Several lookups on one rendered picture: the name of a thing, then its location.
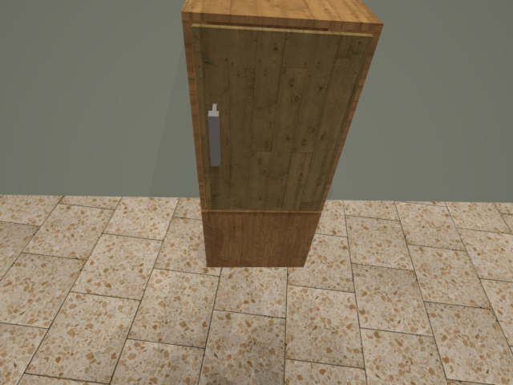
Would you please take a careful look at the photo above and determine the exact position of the handle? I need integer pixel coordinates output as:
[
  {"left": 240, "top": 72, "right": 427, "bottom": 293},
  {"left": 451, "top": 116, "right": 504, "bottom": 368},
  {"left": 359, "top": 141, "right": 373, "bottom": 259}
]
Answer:
[{"left": 208, "top": 103, "right": 220, "bottom": 166}]

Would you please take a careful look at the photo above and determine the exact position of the cupboard door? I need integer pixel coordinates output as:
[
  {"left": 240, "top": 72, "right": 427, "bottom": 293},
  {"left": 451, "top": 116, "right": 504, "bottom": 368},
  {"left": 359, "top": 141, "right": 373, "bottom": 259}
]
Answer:
[{"left": 192, "top": 23, "right": 374, "bottom": 211}]

